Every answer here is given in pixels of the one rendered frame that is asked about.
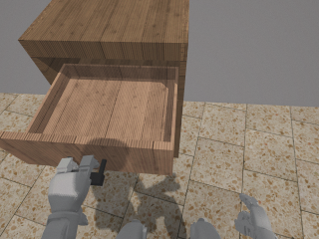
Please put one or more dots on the right robot thigh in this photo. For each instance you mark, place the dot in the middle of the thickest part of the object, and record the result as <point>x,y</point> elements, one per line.
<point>203,230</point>

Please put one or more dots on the drawer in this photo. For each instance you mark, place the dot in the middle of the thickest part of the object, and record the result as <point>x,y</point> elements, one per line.
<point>125,114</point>

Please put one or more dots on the robot right hand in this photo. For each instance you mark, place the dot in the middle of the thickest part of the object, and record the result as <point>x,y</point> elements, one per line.
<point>246,223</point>

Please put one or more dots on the robot thigh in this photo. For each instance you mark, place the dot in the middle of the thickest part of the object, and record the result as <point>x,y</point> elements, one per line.
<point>203,230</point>
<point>133,230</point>

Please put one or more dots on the handle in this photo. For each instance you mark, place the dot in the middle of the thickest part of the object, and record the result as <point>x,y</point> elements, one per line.
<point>97,178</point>

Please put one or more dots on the robot left hand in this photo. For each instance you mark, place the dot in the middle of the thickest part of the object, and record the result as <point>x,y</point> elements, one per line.
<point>68,190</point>

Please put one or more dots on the robot left forearm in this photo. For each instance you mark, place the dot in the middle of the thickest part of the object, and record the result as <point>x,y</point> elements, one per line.
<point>61,225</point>

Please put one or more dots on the robot right forearm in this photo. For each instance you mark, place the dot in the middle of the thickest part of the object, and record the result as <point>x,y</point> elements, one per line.
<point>264,234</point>

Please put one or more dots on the cabinet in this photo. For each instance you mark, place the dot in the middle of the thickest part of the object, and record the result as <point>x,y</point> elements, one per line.
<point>112,32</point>

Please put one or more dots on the left robot thigh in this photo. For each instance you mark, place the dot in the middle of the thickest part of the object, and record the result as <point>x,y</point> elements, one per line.
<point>133,230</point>

